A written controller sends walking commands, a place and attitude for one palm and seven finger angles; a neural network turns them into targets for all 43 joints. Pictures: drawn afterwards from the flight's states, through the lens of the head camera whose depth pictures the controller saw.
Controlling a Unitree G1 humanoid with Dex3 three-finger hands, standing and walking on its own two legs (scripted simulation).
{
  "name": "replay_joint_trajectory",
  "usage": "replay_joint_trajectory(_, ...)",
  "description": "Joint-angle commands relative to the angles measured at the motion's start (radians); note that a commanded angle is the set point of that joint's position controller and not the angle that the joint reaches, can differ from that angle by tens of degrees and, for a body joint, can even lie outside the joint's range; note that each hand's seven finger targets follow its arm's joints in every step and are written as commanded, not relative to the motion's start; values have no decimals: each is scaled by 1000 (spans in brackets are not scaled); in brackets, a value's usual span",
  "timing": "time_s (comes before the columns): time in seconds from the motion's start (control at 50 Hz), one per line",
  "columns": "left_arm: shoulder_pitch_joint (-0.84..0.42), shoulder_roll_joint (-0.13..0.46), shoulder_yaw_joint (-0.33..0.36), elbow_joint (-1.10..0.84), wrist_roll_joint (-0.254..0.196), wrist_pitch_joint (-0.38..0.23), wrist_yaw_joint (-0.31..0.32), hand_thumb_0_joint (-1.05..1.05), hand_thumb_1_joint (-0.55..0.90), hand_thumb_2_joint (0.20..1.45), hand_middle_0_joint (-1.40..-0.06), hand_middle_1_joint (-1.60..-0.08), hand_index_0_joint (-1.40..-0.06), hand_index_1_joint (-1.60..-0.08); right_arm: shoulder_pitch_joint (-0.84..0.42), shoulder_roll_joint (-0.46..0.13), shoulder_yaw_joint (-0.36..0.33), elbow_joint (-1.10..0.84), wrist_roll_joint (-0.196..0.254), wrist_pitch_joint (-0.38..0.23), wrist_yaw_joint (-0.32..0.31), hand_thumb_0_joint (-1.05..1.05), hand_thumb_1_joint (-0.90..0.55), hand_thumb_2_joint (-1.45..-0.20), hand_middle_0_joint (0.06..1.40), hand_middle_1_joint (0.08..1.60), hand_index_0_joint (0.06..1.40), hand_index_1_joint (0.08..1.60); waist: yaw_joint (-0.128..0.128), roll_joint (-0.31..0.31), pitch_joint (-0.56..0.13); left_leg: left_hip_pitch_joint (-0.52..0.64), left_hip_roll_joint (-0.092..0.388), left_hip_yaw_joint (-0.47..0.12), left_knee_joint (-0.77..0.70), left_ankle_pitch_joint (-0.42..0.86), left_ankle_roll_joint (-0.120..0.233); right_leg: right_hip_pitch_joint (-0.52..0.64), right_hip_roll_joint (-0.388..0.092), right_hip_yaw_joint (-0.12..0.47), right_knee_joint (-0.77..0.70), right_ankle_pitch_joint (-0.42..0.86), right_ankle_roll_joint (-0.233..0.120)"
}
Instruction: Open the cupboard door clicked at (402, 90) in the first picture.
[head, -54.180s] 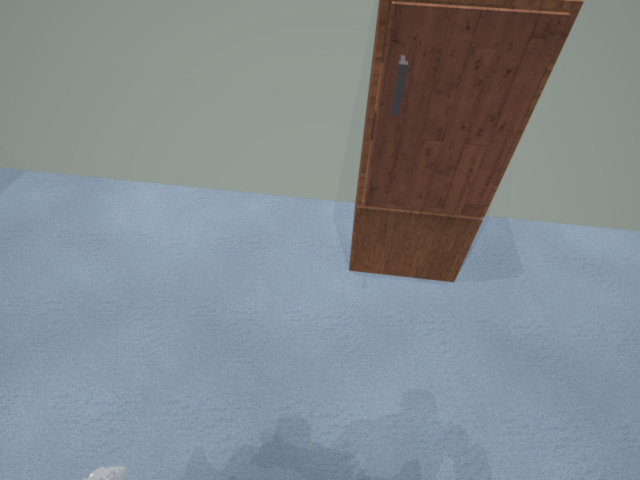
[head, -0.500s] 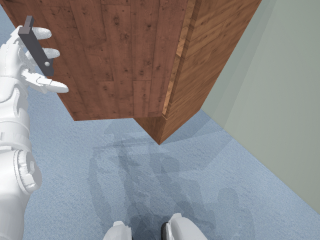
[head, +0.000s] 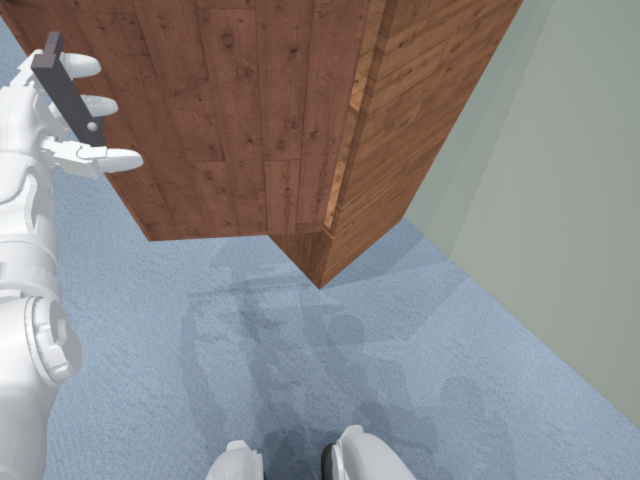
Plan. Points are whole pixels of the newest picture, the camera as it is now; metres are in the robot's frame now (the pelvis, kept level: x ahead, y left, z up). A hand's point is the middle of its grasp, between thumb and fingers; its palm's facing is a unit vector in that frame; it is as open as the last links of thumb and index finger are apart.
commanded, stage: close the thumb around the handle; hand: left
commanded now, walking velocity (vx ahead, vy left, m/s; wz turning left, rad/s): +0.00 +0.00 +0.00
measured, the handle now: (76, 96) +0.56 +0.25 +0.09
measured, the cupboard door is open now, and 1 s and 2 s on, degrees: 54 65 100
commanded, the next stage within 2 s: pull the door open along its arc in 0.48 s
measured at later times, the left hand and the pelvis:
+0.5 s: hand (87, 128) +0.51 +0.22 +0.10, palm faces -0.02 -1.00 -0.01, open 5.6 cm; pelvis +0.00 +0.01 +0.00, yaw +0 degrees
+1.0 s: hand (92, 177) +0.44 +0.21 +0.10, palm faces -0.05 -1.00 -0.01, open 5.8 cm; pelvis +0.01 +0.01 +0.01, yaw -2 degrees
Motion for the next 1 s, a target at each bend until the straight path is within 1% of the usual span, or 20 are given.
replay_joint_trajectory(0.0,-449,272,31,-207,-22,-60,-9,0,172,588,-348,-1272,-348,-1272,184,-182,-68,-41,2,-17,-10,0,-900,-900,200,300,200,300,-18,128,-457,277,-16,-41,-90,432,7,256,12,52,-69,378,1)
replay_joint_trajectory(0.02,-442,307,57,-215,-23,-60,-11,0,228,612,-352,-1278,-352,-1278,184,-186,-69,-41,2,-15,-12,0,-900,-900,200,300,200,300,-9,121,-486,276,-15,-42,-88,440,6,275,11,55,-67,391,5)
replay_joint_trajectory(0.06,-431,324,64,-207,-19,-55,-15,0,340,660,-360,-1290,-360,-1290,181,-184,-66,-48,4,-13,-11,0,-900,-900,200,300,200,300,-4,129,-476,254,-17,-37,-90,431,7,290,11,58,-66,396,4)
replay_joint_trajectory(0.12,-444,302,44,-236,-21,-61,-19,0,508,732,-372,-1308,-372,-1308,177,-182,-66,-52,4,-12,-10,0,-900,-900,200,300,200,300,-8,162,-484,289,-14,-40,-92,446,3,264,12,52,-64,388,3)
replay_joint_trajectory(0.18,-401,318,64,-211,-26,-52,-21,0,676,804,-384,-1326,-384,-1326,176,-185,-66,-57,7,-10,-10,0,-900,-900,200,300,200,300,0,128,-460,269,-13,-37,-96,425,5,270,14,51,-70,374,4)
replay_joint_trajectory(0.22,-411,306,62,-238,-31,-59,-23,0,788,852,-392,-1338,-392,-1338,178,-184,-69,-55,5,-11,-10,0,-900,-900,200,300,200,300,5,165,-480,307,-11,-40,-96,455,1,256,15,47,-68,382,2)
replay_joint_trajectory(0.26,-404,288,46,-249,-30,-62,-23,0,900,900,-400,-1350,-400,-1350,178,-184,-69,-54,5,-11,-9,0,-900,-900,200,300,200,300,4,164,-474,327,-8,-48,-103,474,-3,243,16,39,-66,378,0)
replay_joint_trajectory(0.3,-413,252,30,-254,-40,-64,-23,0,900,900,-400,-1350,-400,-1350,181,-183,-72,-53,4,-12,-6,0,-900,-900,200,300,200,300,-5,142,-470,338,-8,-52,-101,481,-1,235,19,36,-71,374,-1)
replay_joint_trajectory(0.36,-411,278,46,-225,-35,-58,-17,0,900,900,-400,-1350,-400,-1350,179,-187,-71,-44,4,-11,-9,0,-900,-900,200,300,200,300,-6,127,-436,310,-8,-53,-107,439,-2,220,16,36,-75,341,2)
replay_joint_trajectory(0.38,-415,251,24,-220,-34,-55,-17,0,900,900,-400,-1350,-400,-1350,177,-184,-70,-46,5,-12,-8,0,-900,-900,200,300,200,300,-12,132,-429,308,-10,-49,-109,423,0,215,15,38,-79,331,3)
replay_joint_trajectory(0.44,-428,278,45,-228,-23,-64,-3,0,900,900,-400,-1350,-400,-1350,180,-184,-69,-41,1,-13,-9,0,-900,-900,200,300,200,300,-1,167,-441,335,-7,-60,-107,459,-10,196,14,31,-67,333,-2)
replay_joint_trajectory(0.48,-430,253,26,-215,-24,-61,-1,0,900,900,-400,-1350,-400,-1350,176,-184,-70,-43,1,-15,-7,0,-900,-900,200,300,200,300,-13,135,-425,320,-7,-56,-105,429,-4,190,15,34,-74,316,2)
replay_joint_trajectory(0.6,-420,290,56,-238,-20,-75,1,0,900,900,-400,-1350,-400,-1350,184,-186,-71,-50,-2,-15,-7,0,-900,-900,200,300,200,300,7,169,-478,359,-8,-63,-101,489,-12,203,17,32,-61,342,-5)
replay_joint_trajectory(0.72,-238,239,57,-296,-51,-75,-14,0,900,900,-400,-1350,-400,-1350,153,-178,-75,-84,8,-6,2,0,-900,-900,200,300,200,300,53,140,-492,363,-7,-46,-117,526,-14,264,18,28,-64,384,-4)
replay_joint_trajectory(0.76,-163,224,59,-341,-67,-69,-18,0,900,900,-400,-1350,-400,-1350,136,-178,-80,-103,14,-3,4,0,-900,-900,200,300,200,300,67,98,-484,342,-8,-36,-129,504,-8,306,19,32,-72,395,-2)
replay_joint_trajectory(0.8,-78,197,60,-400,-89,-61,-19,0,900,900,-400,-1350,-400,-1350,118,-171,-82,-122,20,-3,6,0,-900,-900,200,300,200,300,87,110,-482,341,-13,-24,-142,516,-4,345,18,33,-77,419,-7)
replay_joint_trajectory(0.86,81,135,38,-479,-115,-39,-17,0,900,900,-400,-1350,-400,-1350,82,-161,-86,-150,31,-5,11,0,-900,-900,200,300,200,300,113,90,-440,338,-12,-16,-168,525,-7,371,14,29,-89,425,-5)
replay_joint_trajectory(0.88,114,139,49,-517,-121,-34,-11,0,900,900,-400,-1350,-400,-1350,73,-159,-89,-156,34,-6,12,0,-900,-900,200,300,200,300,120,77,-431,336,-11,-14,-175,530,-7,389,14,28,-91,438,-5)
replay_joint_trajectory(0.92,244,88,33,-623,-138,-30,-3,0,900,900,-400,-1350,-400,-1350,52,-146,-93,-178,39,-16,15,0,-900,-900,200,300,200,300,144,95,-457,375,-11,-10,-183,600,-11,420,9,31,-92,476,-5)
replay_joint_trajectory(0.98,403,37,24,-734,-163,-14,15,0,900,900,-400,-1350,-400,-1350,6,-137,-94,-202,44,-30,20,0,-900,-900,200,300,200,300,157,49,-392,350,-16,0,-205,563,-11,450,6,29,-102,476,-3)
